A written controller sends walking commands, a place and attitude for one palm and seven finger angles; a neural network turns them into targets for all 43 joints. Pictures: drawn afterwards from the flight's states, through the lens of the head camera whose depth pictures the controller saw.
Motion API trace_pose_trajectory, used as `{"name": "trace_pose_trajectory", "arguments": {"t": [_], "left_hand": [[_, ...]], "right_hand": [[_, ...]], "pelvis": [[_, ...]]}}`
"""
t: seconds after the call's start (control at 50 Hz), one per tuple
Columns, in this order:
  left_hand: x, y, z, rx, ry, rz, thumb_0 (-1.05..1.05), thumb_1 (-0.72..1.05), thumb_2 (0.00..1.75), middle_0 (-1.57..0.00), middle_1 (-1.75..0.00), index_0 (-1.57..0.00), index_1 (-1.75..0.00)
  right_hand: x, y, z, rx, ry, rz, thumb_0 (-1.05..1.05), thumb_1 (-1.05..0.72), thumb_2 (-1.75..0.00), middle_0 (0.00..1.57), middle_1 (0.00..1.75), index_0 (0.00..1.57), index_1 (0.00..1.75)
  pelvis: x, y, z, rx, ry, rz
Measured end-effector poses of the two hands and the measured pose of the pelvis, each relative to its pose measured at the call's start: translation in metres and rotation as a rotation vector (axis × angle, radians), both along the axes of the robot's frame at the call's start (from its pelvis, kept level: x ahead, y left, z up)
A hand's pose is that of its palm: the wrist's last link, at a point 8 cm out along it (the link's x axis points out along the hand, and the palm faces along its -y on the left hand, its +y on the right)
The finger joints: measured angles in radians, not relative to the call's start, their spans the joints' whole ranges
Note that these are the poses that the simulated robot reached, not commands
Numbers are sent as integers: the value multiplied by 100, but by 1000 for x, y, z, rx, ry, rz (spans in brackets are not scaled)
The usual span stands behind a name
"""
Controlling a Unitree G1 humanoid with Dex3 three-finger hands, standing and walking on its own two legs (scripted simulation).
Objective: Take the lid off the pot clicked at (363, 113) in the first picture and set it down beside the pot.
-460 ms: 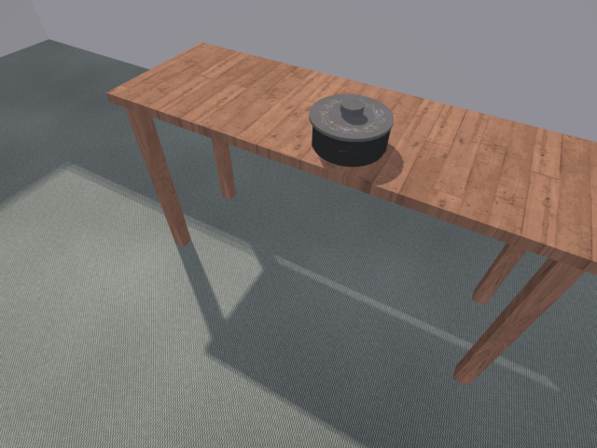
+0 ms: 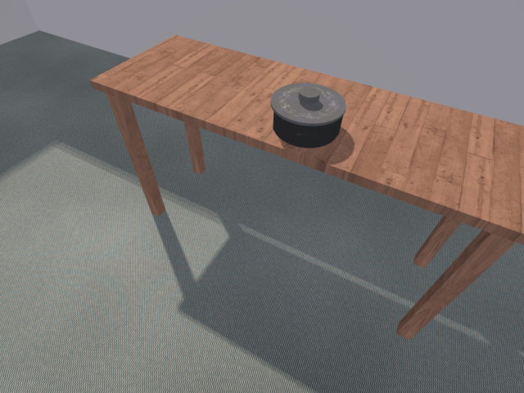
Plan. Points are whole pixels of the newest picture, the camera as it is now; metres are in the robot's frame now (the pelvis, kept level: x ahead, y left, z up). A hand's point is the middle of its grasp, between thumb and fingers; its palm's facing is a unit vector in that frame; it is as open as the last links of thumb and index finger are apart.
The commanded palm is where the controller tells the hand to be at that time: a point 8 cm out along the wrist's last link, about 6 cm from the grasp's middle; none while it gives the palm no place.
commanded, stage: look at it before walking up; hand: left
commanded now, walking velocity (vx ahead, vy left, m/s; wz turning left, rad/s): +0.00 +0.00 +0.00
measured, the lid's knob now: (309, 95) +0.81 -0.08 +0.04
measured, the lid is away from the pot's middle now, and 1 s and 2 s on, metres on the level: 0.00 0.00 0.00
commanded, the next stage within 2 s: turn to face it in 0.18 s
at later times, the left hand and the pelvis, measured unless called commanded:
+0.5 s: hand out of the picture +0.05 +0.21 -0.17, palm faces -0.05 -0.96 -0.26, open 7.4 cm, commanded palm none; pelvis +0.01 +0.00 -0.01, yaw -5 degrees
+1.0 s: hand out of the picture +0.08 +0.18 -0.17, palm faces -0.20 -0.95 -0.23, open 7.4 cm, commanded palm none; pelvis -0.01 +0.00 -0.01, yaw -17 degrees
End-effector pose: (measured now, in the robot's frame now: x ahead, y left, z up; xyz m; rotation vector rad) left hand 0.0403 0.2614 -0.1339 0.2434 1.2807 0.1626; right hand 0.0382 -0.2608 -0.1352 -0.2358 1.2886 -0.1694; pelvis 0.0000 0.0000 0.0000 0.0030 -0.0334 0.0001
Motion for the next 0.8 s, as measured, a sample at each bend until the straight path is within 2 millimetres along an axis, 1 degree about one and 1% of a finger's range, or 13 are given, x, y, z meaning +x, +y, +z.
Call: {"name": "trace_pose_trajectory", "arguments": {"t": [0.28,0.42,0.48,0.56,0.68,0.72,0.8], "left_hand": [[5,3,1,6,10,4,1,91,90,-21,-30,-20,-30],[7,0,-1,3,31,-1,1,91,90,-20,-30,-20,-30],[8,-5,-5,-6,51,-18,1,91,90,-20,-29,-20,-30],[12,-13,-10,-13,62,-46,1,91,90,-20,-29,-20,-30],[19,-34,-11,-3,37,-78,1,91,90,-20,-29,-20,-30],[19,-40,-8,-3,23,-74,1,91,90,-20,-29,-20,-30],[17,-48,-2,-11,35,-86,1,91,90,-21,-30,-20,-30]], "right_hand": [[5,0,0,-1,7,-3,0,-91,-90,20,30,20,30],[5,3,-3,1,-3,-31,0,-91,-90,20,30,20,30],[0,6,-7,11,-15,-66,0,-91,-90,20,30,20,30],[-12,7,-14,29,-19,-114,0,-91,-90,20,30,20,30],[-28,-8,-32,57,-8,-171,0,-91,-90,20,30,20,30],[-29,-13,-31,53,1,-179,0,-91,-90,20,30,20,30],[-24,-20,-18,37,-34,-197,1,-91,-90,20,30,20,30]], "pelvis": [[7,1,1,0,1,-2],[8,1,-1,3,6,-38],[6,0,-5,8,9,-69],[3,-5,-10,22,11,-106],[-1,-21,-20,18,0,-144],[-2,-23,-18,20,8,-150],[-6,-23,-10,28,26,-186]]}}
